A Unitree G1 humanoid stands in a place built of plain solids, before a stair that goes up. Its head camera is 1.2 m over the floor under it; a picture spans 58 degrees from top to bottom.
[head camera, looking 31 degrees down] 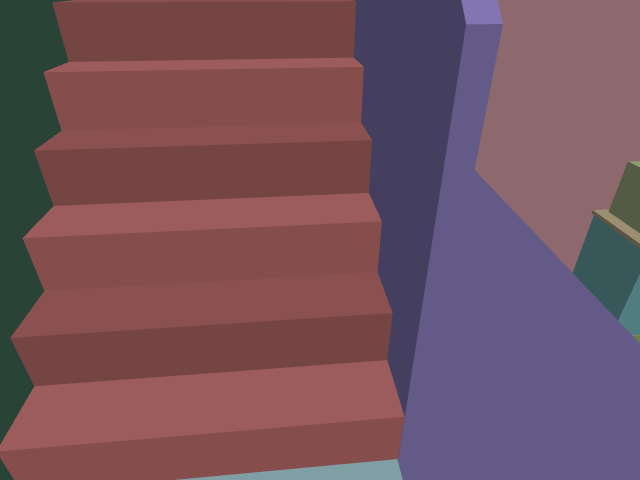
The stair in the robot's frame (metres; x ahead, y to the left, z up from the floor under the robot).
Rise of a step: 0.19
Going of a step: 0.20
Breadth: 1.04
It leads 6 degrees to the left of straight ahead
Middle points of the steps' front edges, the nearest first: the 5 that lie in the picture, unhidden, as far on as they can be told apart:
0.70 0.29 0.19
0.91 0.31 0.38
1.11 0.33 0.57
1.31 0.35 0.76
1.52 0.37 0.95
